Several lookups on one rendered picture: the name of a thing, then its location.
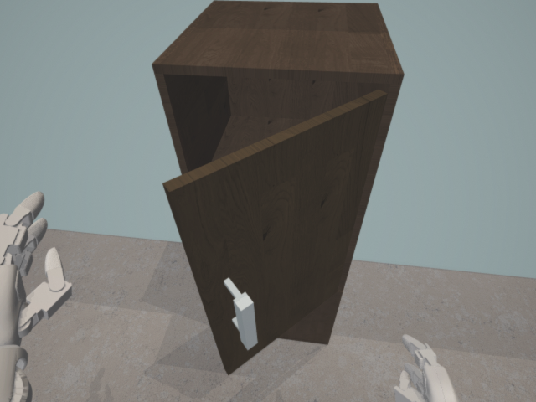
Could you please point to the left robot hand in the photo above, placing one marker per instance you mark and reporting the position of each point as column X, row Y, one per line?
column 19, row 237

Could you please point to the handle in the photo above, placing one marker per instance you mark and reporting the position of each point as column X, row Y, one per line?
column 245, row 315

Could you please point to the left robot forearm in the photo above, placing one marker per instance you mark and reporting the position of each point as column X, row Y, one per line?
column 14, row 384

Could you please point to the cupboard door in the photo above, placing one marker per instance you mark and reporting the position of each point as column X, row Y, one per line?
column 276, row 218

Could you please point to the right robot hand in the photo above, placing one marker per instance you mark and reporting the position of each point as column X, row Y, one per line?
column 433, row 384

